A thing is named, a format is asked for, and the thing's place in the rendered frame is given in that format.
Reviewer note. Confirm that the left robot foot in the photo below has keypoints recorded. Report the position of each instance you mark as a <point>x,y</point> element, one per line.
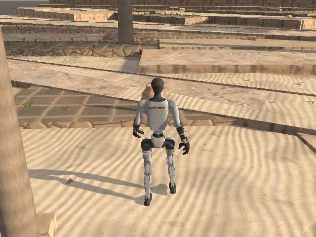
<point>147,201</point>

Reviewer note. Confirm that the left robot shin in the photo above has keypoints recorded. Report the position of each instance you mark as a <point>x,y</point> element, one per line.
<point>147,184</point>

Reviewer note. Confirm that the robot right upper arm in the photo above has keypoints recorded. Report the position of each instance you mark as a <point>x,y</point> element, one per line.
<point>175,112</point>

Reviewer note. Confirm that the robot right forearm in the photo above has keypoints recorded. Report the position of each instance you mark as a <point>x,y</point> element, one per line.
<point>182,134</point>

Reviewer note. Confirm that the robot left upper arm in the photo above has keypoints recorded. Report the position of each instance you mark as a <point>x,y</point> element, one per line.
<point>139,112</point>

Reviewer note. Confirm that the left robot hand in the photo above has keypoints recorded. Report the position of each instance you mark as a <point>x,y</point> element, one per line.
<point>136,135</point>

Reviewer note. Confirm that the robot left forearm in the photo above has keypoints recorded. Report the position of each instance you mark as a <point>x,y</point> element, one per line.
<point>135,127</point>

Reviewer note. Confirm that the right robot hand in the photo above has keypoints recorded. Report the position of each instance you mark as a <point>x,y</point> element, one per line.
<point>187,147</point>

